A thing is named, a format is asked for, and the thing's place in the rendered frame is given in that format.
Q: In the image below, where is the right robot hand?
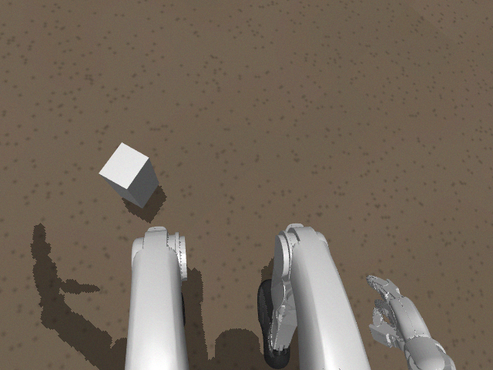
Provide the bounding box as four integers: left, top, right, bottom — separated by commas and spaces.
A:
366, 275, 431, 351

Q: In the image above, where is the carton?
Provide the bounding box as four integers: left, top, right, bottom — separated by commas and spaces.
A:
99, 143, 159, 208

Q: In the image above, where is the right robot arm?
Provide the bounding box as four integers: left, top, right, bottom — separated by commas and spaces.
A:
404, 337, 456, 370

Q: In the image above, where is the right robot foot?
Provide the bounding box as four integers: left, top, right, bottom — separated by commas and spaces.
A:
257, 279, 290, 369

